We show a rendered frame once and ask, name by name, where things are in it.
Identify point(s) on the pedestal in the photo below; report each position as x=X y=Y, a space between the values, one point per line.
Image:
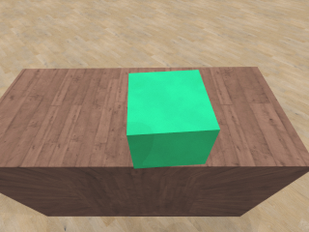
x=64 y=150

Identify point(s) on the carton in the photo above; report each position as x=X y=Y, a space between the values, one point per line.
x=170 y=120

